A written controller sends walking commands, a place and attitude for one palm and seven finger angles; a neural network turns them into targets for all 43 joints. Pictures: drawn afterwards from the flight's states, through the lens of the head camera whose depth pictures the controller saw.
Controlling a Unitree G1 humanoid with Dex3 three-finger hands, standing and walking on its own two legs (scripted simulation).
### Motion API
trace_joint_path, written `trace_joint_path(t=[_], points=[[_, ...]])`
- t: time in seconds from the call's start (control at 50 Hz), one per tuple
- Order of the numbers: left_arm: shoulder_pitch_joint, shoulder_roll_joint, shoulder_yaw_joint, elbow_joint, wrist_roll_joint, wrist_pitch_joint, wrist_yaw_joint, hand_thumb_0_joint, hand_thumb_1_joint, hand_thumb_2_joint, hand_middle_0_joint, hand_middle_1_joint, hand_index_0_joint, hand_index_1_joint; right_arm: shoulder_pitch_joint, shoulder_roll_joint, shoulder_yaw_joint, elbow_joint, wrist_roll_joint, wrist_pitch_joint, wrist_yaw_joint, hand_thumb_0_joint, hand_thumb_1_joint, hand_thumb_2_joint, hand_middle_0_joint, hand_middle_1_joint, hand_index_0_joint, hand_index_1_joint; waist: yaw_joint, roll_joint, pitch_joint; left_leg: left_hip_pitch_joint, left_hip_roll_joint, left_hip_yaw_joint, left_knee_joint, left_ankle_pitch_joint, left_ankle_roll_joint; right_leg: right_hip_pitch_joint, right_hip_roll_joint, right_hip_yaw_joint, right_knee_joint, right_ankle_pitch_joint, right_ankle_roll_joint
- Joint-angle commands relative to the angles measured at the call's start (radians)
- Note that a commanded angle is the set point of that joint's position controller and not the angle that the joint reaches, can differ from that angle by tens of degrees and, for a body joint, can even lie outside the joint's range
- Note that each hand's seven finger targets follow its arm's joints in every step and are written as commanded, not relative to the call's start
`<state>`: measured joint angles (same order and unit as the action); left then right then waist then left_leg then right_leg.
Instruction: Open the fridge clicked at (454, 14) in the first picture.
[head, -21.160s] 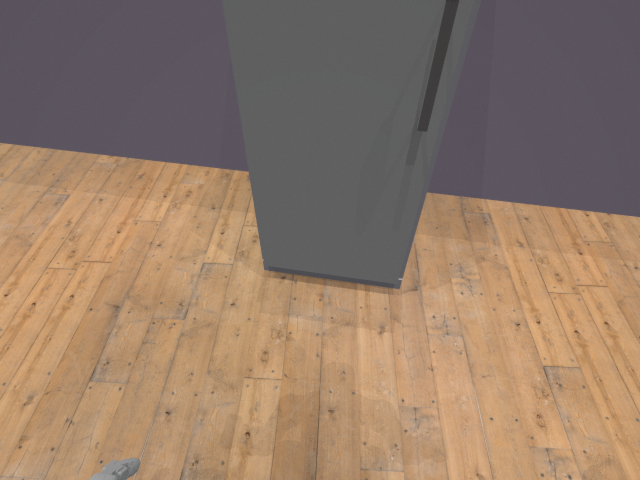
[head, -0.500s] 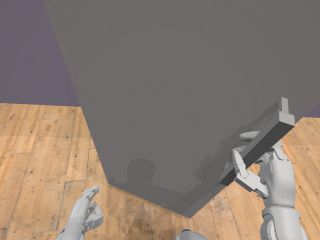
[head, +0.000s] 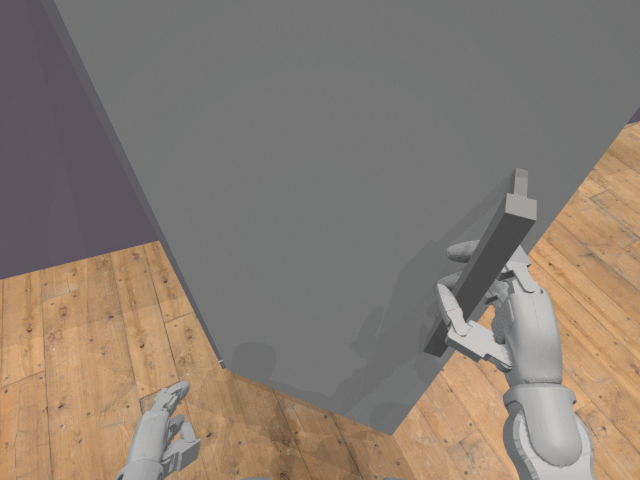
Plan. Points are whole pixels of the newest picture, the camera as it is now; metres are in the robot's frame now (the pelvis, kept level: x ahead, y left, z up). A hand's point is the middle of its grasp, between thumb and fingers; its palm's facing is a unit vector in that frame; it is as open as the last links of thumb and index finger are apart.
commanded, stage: walk backward, drawing the door open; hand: right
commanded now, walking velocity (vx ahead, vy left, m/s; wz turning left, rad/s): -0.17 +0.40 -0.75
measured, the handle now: (468, 279) +0.32 -0.11 +0.13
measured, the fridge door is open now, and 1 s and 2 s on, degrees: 41 75 72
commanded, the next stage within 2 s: stop walking and hold the door back in 0.92 s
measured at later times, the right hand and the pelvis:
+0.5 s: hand (365, 444) +0.15 -0.01 +0.13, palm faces +0.44 +0.86 -0.25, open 6.9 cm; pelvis -0.07 +0.22 +0.00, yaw -23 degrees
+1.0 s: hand out of the picture +0.07 +0.09 +0.13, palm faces +0.77 +0.58 -0.26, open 6.7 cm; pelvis -0.02 +0.42 -0.01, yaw -43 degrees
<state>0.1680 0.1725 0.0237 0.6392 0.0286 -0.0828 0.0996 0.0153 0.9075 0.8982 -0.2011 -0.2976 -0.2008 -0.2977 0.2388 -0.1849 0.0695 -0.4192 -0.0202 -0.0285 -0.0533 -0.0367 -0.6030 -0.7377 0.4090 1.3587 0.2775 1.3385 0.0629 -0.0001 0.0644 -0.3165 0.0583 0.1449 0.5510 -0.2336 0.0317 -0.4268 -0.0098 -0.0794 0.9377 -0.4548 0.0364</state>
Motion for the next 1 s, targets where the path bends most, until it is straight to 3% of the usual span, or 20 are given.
trace_joint_path(t=[0.0, 0.02, 0.04, 0.06, 0.1, 0.18, 0.26, 0.28, 0.3, 0.32, 0.4, 0.56, 0.58, 0.62, 0.64, 0.76, 0.9, 0.92, 0.96, 0.98], points=[[0.005, 0.092, 0.035, -0.164, 0.010, -0.100, 0.021, 0.000, 0.900, 0.900, -0.200, -0.300, -0.200, -0.300, -0.232, -0.036, -0.047, -0.305, 0.020, -0.158, -0.003, 0.000, -0.900, -0.900, 0.450, 1.400, 0.450, 1.400, 0.030, -0.059, -0.243, -0.225, 0.039, -0.006, 0.349, 0.060, 0.010, 0.483, -0.197, 0.233, -0.603, 0.496, -0.047], [0.005, 0.150, 0.058, -0.169, 0.018, -0.101, 0.015, 0.000, 0.900, 0.900, -0.200, -0.300, -0.200, -0.300, -0.223, -0.014, -0.005, -0.271, -0.001, -0.169, -0.003, 0.000, -0.900, -0.900, 0.450, 1.400, 0.450, 1.400, 0.008, -0.260, -0.247, -0.475, -0.033, -0.053, 0.536, -0.334, -0.057, 0.655, -0.508, 0.666, -0.613, 0.976, -0.156], [0.011, 0.168, 0.048, -0.168, 0.030, -0.101, -0.011, 0.000, 0.900, 0.900, -0.200, -0.300, -0.200, -0.300, -0.269, -0.053, -0.023, -0.309, -0.033, -0.192, 0.005, 0.000, -0.900, -0.900, 0.450, 1.400, 0.450, 1.400, -0.003, -0.161, -0.302, -0.508, -0.024, -0.186, 0.642, -0.356, -0.070, 0.710, -0.585, 0.754, -0.564, 1.153, -0.256], [-0.042, 0.177, 0.054, -0.174, 0.024, -0.105, -0.022, 0.000, 0.900, 0.900, -0.200, -0.300, -0.200, -0.300, -0.303, -0.075, -0.054, -0.322, -0.037, -0.206, 0.004, 0.000, -0.900, -0.900, 0.450, 1.400, 0.450, 1.400, -0.010, -0.060, -0.285, -0.554, -0.018, -0.207, 0.636, -0.299, -0.065, 0.705, -0.561, 0.692, -0.545, 1.127, -0.269], [-0.087, 0.148, 0.059, -0.154, 0.017, -0.114, -0.019, 0.000, 0.900, 0.900, -0.200, -0.300, -0.200, -0.300, -0.350, -0.118, -0.094, -0.398, -0.023, -0.206, 0.015, 0.000, -0.900, -0.900, 0.450, 1.400, 0.450, 1.400, -0.017, -0.170, -0.219, -0.510, 0.011, -0.256, 0.674, -0.219, -0.090, 0.532, -0.453, 0.597, -0.537, 0.951, -0.224], [-0.102, 0.136, 0.062, -0.135, -0.008, -0.119, -0.038, 0.000, 0.900, 0.900, -0.200, -0.300, -0.200, -0.300, -0.284, -0.033, -0.086, -0.271, 0.019, -0.160, 0.005, 0.000, -0.900, -0.900, 0.450, 1.400, 0.450, 1.400, -0.052, -0.262, -0.228, -0.008, -0.021, -0.183, 0.328, -0.048, -0.074, 0.164, -0.267, 0.234, -0.556, 0.457, -0.097], [-0.135, 0.115, 0.047, -0.164, -0.044, -0.088, -0.040, 0.000, 0.900, 0.900, -0.200, -0.300, -0.200, -0.300, -0.322, -0.092, -0.155, -0.254, 0.021, -0.134, -0.021, 0.000, -0.900, -0.900, 0.450, 1.400, 0.450, 1.400, -0.063, -0.266, -0.214, 0.314, -0.102, -0.044, 0.051, -0.055, -0.100, -0.083, -0.186, 0.243, -0.559, -0.037, -0.092], [-0.142, 0.090, 0.039, -0.158, -0.048, -0.079, -0.041, 0.000, 0.900, 0.900, -0.200, -0.300, -0.200, -0.300, -0.322, -0.111, -0.172, -0.260, 0.017, -0.131, -0.026, 0.000, -0.900, -0.900, 0.450, 1.400, 0.450, 1.400, -0.066, -0.172, -0.225, 0.318, -0.056, -0.076, -0.053, -0.081, -0.088, -0.096, -0.128, 0.211, -0.449, -0.072, -0.070], [-0.118, 0.049, 0.033, -0.144, -0.049, -0.072, -0.039, 0.000, 0.900, 0.900, -0.200, -0.300, -0.200, -0.300, -0.311, -0.158, -0.211, -0.275, 0.018, -0.126, -0.033, 0.000, -0.900, -0.900, 0.450, 1.400, 0.450, 1.400, -0.072, 0.108, -0.248, 0.240, 0.065, -0.164, -0.239, -0.178, -0.044, -0.056, 0.013, 0.079, -0.149, -0.116, -0.008], [-0.151, 0.041, 0.040, -0.154, -0.044, -0.078, -0.033, 0.000, 0.900, 0.900, -0.200, -0.300, -0.200, -0.300, -0.296, -0.231, -0.282, -0.294, 0.008, -0.122, -0.043, 0.000, -0.900, -0.900, 0.450, 1.400, 0.450, 1.400, -0.097, 0.326, -0.246, 0.113, 0.285, -0.400, -0.315, -0.253, 0.076, -0.122, 0.062, 0.048, 0.255, -0.208, 0.010], [-0.180, 0.052, 0.043, -0.138, -0.011, -0.062, -0.005, 0.000, 0.900, 0.900, -0.200, -0.300, -0.200, -0.300, -0.279, -0.196, -0.269, -0.256, 0.020, -0.158, -0.016, 0.000, -0.900, -0.900, 0.450, 1.400, 0.450, 1.400, -0.063, 0.192, -0.178, 0.133, 0.265, -0.217, -0.227, 0.015, 0.138, -0.177, -0.027, 0.039, 0.526, -0.093, 0.026], [-0.050, 0.068, 0.026, -0.178, -0.006, -0.083, 0.013, 0.000, 0.900, 0.900, -0.200, -0.300, -0.200, -0.300, -0.283, -0.122, -0.187, -0.298, 0.034, -0.148, -0.025, 0.000, -0.900, -0.900, 0.450, 1.400, 0.450, 1.400, -0.034, 0.128, -0.230, 0.084, 0.171, -0.033, -0.118, 0.122, 0.079, 0.226, -0.022, -0.083, -0.384, -0.038, -0.035], [-0.005, 0.075, 0.030, -0.175, -0.006, -0.090, 0.013, 0.000, 0.900, 0.900, -0.200, -0.300, -0.200, -0.300, -0.306, -0.107, -0.157, -0.303, 0.034, -0.150, -0.021, 0.000, -0.900, -0.900, 0.450, 1.400, 0.450, 1.400, 0.005, 0.010, -0.251, -0.030, 0.138, 0.007, 0.079, 0.107, 0.039, 0.384, -0.069, -0.020, -0.568, 0.122, -0.044], [-0.025, 0.149, 0.053, -0.201, 0.025, -0.086, 0.010, 0.000, 0.900, 0.900, -0.200, -0.300, -0.200, -0.300, -0.316, -0.118, -0.138, -0.290, -0.002, -0.193, -0.017, 0.000, -0.900, -0.900, 0.450, 1.400, 0.450, 1.400, -0.023, -0.335, -0.221, -0.461, 0.029, -0.094, 0.482, -0.328, -0.080, 0.616, -0.577, 0.750, -0.689, 0.700, -0.207], [-0.045, 0.154, 0.044, -0.192, 0.031, -0.084, 0.003, 0.000, 0.900, 0.900, -0.200, -0.300, -0.200, -0.300, -0.309, -0.157, -0.177, -0.294, -0.019, -0.212, -0.009, 0.000, -0.900, -0.900, 0.450, 1.400, 0.450, 1.400, -0.044, -0.217, -0.235, -0.470, 0.014, -0.197, 0.606, -0.285, -0.086, 0.627, -0.633, 0.748, -0.650, 0.936, -0.292], [-0.043, 0.148, 0.069, -0.137, -0.011, -0.093, -0.033, 0.000, 0.900, 0.900, -0.200, -0.300, -0.200, -0.300, -0.291, -0.079, -0.126, -0.275, 0.005, -0.147, 0.011, 0.000, -0.900, -0.900, 0.450, 1.400, 0.450, 1.400, -0.050, -0.262, -0.220, -0.220, -0.025, -0.150, 0.389, -0.066, -0.091, 0.423, -0.287, 0.215, -0.530, 0.764, -0.100], [-0.093, 0.126, 0.054, -0.162, -0.042, -0.087, -0.044, 0.000, 0.900, 0.900, -0.200, -0.300, -0.200, -0.300, -0.267, -0.153, -0.231, -0.219, 0.031, -0.144, -0.021, 0.000, -0.900, -0.900, 0.450, 1.400, 0.450, 1.400, -0.062, -0.269, -0.213, 0.220, -0.095, -0.038, -0.103, -0.024, -0.127, 0.116, -0.207, 0.266, -0.502, 0.310, -0.089], [-0.077, 0.114, 0.048, -0.156, -0.049, -0.083, -0.044, 0.000, 0.900, 0.900, -0.200, -0.300, -0.200, -0.300, -0.271, -0.208, -0.276, -0.235, 0.032, -0.145, -0.030, 0.000, -0.900, -0.900, 0.450, 1.400, 0.450, 1.400, -0.055, -0.206, -0.222, 0.241, -0.073, -0.040, -0.184, 0.042, -0.119, 0.118, -0.127, 0.193, -0.425, 0.222, -0.057], [-0.114, 0.048, 0.033, -0.171, -0.048, -0.065, -0.040, 0.000, 0.900, 0.900, -0.200, -0.300, -0.200, -0.300, -0.274, -0.308, -0.349, -0.279, 0.028, -0.140, -0.045, 0.000, -0.900, -0.900, 0.450, 1.400, 0.450, 1.400, -0.076, 0.281, -0.273, 0.263, 0.266, -0.291, -0.248, 0.228, 0.038, -0.104, 0.041, 0.031, 0.116, -0.181, 0.011], [-0.140, 0.048, 0.025, -0.163, -0.036, -0.070, -0.025, 0.000, 0.900, 0.900, -0.200, -0.300, -0.200, -0.300, -0.283, -0.330, -0.392, -0.281, 0.028, -0.149, -0.051, 0.000, -0.900, -0.900, 0.450, 1.400, 0.450, 1.400, -0.108, 0.267, -0.276, 0.182, 0.364, -0.330, -0.244, 0.296, 0.125, -0.143, 0.022, 0.080, 0.387, -0.245, -0.006]])
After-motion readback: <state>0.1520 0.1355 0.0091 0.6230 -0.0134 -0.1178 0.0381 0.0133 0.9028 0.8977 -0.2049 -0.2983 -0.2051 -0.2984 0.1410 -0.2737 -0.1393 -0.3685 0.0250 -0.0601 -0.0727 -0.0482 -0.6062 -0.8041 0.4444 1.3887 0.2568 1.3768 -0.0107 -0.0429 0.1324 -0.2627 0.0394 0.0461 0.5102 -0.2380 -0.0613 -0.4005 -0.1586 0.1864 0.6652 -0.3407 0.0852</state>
